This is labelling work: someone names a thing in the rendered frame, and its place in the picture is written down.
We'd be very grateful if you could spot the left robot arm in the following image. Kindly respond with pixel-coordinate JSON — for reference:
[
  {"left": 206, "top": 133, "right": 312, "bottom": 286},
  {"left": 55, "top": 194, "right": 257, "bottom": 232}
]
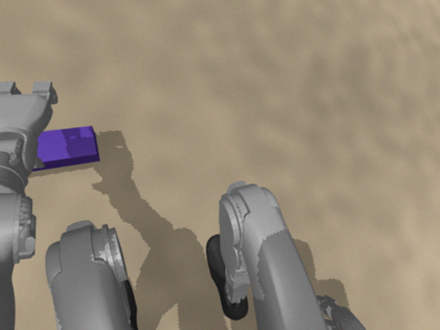
[{"left": 0, "top": 127, "right": 39, "bottom": 330}]

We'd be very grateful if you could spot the right robot hand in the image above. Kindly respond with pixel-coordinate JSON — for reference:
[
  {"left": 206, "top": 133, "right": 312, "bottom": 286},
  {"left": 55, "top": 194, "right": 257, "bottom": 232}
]
[{"left": 316, "top": 295, "right": 366, "bottom": 330}]

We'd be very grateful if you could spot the left robot foot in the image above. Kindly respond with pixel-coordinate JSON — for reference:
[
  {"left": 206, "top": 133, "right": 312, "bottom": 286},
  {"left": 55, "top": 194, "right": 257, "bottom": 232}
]
[{"left": 124, "top": 280, "right": 138, "bottom": 330}]

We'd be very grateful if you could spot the carton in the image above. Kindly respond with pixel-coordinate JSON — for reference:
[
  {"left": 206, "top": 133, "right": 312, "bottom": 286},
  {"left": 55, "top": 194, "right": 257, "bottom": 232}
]
[{"left": 32, "top": 126, "right": 100, "bottom": 171}]

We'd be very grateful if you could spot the right robot foot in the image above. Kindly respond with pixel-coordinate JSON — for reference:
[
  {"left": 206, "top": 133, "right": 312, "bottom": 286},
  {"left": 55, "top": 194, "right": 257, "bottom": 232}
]
[{"left": 206, "top": 234, "right": 248, "bottom": 320}]

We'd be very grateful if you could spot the left robot hand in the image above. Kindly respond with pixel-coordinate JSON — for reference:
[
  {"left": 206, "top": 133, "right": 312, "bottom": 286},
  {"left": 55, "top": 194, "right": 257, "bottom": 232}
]
[{"left": 0, "top": 81, "right": 58, "bottom": 169}]

